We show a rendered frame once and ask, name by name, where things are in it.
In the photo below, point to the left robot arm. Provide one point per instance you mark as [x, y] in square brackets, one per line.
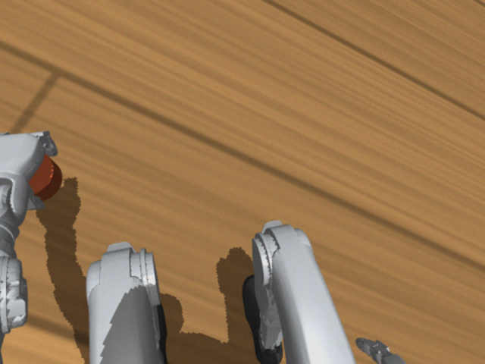
[14, 197]

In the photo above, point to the left robot hand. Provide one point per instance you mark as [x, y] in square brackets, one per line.
[22, 154]

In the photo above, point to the tin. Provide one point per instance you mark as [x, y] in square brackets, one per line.
[47, 180]

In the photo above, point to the right robot hand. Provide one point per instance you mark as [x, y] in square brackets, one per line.
[379, 352]

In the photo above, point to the right robot foot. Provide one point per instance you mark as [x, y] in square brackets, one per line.
[264, 356]

